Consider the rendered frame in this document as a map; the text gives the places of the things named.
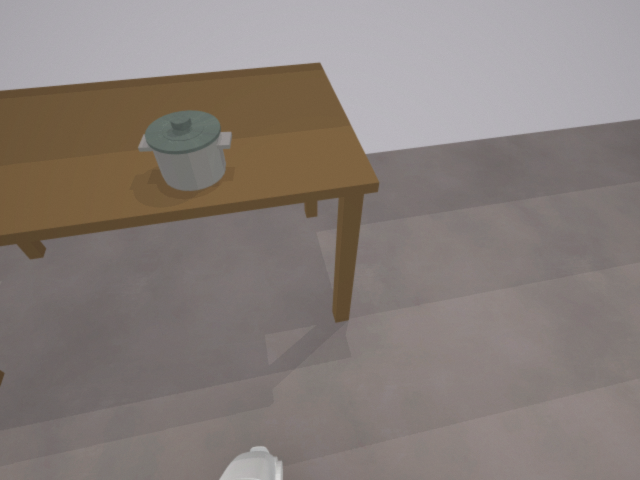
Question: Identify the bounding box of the knob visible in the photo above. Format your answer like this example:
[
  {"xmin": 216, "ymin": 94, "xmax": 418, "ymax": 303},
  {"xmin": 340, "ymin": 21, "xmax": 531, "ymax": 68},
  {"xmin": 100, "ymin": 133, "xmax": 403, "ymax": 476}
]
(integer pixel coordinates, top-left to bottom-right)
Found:
[{"xmin": 170, "ymin": 113, "xmax": 192, "ymax": 131}]

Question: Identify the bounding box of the left robot thigh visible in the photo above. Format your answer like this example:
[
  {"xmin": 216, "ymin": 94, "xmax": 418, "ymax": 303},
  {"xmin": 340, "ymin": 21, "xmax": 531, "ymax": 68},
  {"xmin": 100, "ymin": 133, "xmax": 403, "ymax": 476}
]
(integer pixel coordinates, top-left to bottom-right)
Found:
[{"xmin": 219, "ymin": 451, "xmax": 283, "ymax": 480}]

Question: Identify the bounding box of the lid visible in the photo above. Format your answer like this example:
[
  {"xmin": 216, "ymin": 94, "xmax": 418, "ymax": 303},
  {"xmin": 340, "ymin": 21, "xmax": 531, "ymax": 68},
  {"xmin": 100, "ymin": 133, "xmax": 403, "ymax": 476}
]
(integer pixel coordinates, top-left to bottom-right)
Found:
[{"xmin": 145, "ymin": 110, "xmax": 221, "ymax": 154}]

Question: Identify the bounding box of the left robot shin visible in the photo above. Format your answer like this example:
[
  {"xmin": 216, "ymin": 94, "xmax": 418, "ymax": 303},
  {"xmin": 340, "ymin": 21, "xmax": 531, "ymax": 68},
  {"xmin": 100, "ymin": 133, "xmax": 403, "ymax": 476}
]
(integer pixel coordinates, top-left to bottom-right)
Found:
[{"xmin": 250, "ymin": 446, "xmax": 270, "ymax": 454}]

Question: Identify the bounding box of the table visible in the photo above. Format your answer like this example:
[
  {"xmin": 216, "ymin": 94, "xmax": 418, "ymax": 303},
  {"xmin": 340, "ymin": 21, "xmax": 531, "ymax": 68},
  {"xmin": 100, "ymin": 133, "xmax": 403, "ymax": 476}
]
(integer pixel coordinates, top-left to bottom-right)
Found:
[{"xmin": 0, "ymin": 63, "xmax": 379, "ymax": 386}]

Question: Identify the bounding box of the pot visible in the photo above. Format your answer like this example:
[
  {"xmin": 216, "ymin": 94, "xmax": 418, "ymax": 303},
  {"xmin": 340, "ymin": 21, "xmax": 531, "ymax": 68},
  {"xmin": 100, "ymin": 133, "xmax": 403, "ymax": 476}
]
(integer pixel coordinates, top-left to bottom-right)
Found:
[{"xmin": 138, "ymin": 132, "xmax": 232, "ymax": 191}]

